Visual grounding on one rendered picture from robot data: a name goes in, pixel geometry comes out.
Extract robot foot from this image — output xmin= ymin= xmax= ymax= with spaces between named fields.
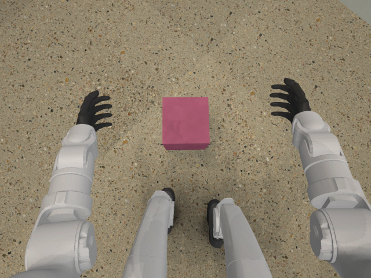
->
xmin=162 ymin=188 xmax=175 ymax=234
xmin=207 ymin=199 xmax=223 ymax=248

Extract robot right hand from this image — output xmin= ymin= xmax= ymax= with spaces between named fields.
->
xmin=270 ymin=78 xmax=311 ymax=124

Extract right robot foot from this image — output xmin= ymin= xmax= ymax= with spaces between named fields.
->
xmin=207 ymin=199 xmax=223 ymax=248

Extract robot left upper arm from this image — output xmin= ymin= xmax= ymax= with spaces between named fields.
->
xmin=9 ymin=219 xmax=97 ymax=278

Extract robot right upper arm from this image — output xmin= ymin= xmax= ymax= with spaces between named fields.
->
xmin=310 ymin=208 xmax=371 ymax=278

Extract robot left hand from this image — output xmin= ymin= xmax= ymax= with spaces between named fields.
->
xmin=76 ymin=90 xmax=112 ymax=132

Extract right robot forearm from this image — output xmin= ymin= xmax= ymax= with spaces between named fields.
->
xmin=292 ymin=111 xmax=371 ymax=211

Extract left robot foot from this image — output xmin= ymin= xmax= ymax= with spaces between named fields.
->
xmin=162 ymin=188 xmax=175 ymax=234

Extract carton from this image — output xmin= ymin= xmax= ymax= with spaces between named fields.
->
xmin=162 ymin=97 xmax=210 ymax=150

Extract left robot forearm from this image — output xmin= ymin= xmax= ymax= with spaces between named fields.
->
xmin=24 ymin=124 xmax=99 ymax=271

